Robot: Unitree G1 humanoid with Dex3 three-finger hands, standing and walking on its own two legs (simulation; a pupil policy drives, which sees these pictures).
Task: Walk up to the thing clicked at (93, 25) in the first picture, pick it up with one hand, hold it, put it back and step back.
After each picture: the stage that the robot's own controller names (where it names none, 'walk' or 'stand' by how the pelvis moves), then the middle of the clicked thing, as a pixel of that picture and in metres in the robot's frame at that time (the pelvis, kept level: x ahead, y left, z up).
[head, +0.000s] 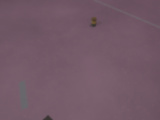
stand; (93, 21) +1.72 -0.12 -0.72
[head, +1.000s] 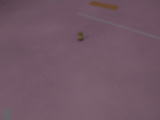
walk; (80, 36) +1.59 +0.18 -0.69
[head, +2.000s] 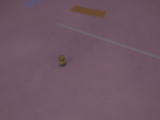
walk; (62, 60) +1.02 +0.35 -0.72
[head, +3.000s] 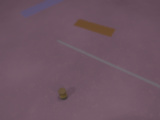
walk; (63, 94) +0.63 +0.26 -0.71
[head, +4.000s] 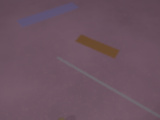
walk; out of the picture +0.40 +0.16 -0.70
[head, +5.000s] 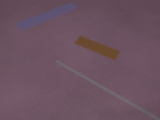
stand; out of the picture +0.35 +0.20 -0.72
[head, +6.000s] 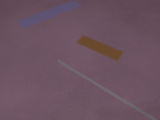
stand; out of the picture +0.31 +0.19 -0.72
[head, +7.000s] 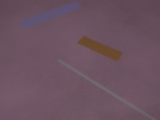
stand; out of the picture +0.34 +0.19 -0.72
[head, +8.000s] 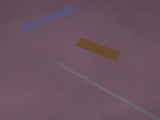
stand; out of the picture +0.35 +0.20 -0.73
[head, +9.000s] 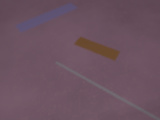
stand; out of the picture +0.33 +0.21 -0.73
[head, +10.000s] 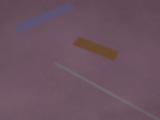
stand; out of the picture +0.32 +0.21 -0.73
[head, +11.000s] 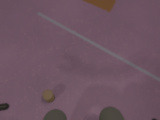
go down; (48, 96) +0.37 +0.20 -0.56
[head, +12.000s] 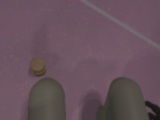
go down; (38, 67) +0.42 +0.21 -0.32
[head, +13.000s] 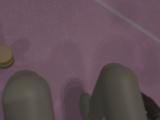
close in; (4, 57) +0.41 +0.24 -0.25
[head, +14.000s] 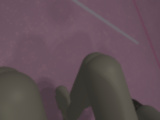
close; out of the picture +0.41 +0.26 -0.22
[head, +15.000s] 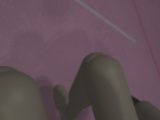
close; out of the picture +0.39 +0.26 -0.22
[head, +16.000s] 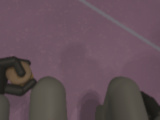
lift; (22, 77) +0.31 +0.23 -0.07
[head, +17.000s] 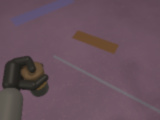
hold; (36, 80) +0.33 +0.17 +0.05
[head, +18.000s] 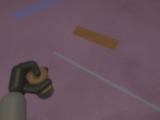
hold; (41, 83) +0.33 +0.17 +0.01
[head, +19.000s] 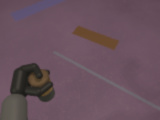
crouch; (42, 86) +0.32 +0.17 +0.00
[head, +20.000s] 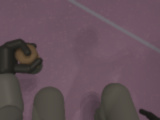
crouch; (30, 60) +0.40 +0.19 -0.10
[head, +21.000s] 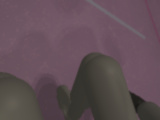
lower; out of the picture +0.41 +0.27 -0.22
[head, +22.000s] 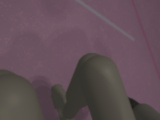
lower; out of the picture +0.41 +0.28 -0.23
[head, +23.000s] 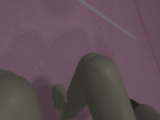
lower; out of the picture +0.40 +0.28 -0.23
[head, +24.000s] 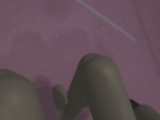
lower; out of the picture +0.40 +0.28 -0.23
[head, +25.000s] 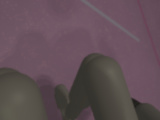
loosen; out of the picture +0.40 +0.27 -0.23
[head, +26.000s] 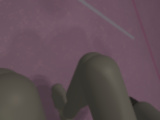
withdraw; out of the picture +0.39 +0.27 -0.23
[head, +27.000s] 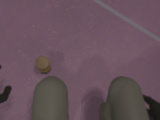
walk; (43, 65) +0.42 +0.21 -0.34
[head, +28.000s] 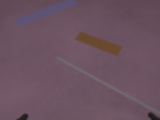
stand; out of the picture +0.34 +0.17 -0.66
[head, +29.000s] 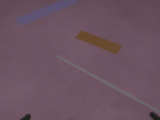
stand; out of the picture +0.35 +0.18 -0.67
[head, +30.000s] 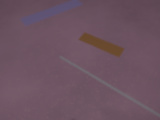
stand; out of the picture +0.36 +0.18 -0.69
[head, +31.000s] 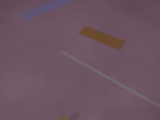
walk; out of the picture +0.37 +0.17 -0.72
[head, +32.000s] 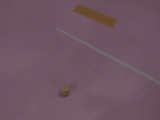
walk; (65, 90) +0.54 +0.11 -0.70
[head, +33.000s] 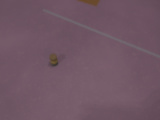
walk; (53, 60) +0.81 +0.27 -0.69
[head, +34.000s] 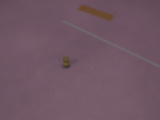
stand; (66, 62) +0.96 +0.20 -0.71
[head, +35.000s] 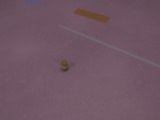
stand; (64, 65) +0.97 +0.21 -0.72
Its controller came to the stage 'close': yes
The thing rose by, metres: 0.71
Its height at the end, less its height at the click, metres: +0.00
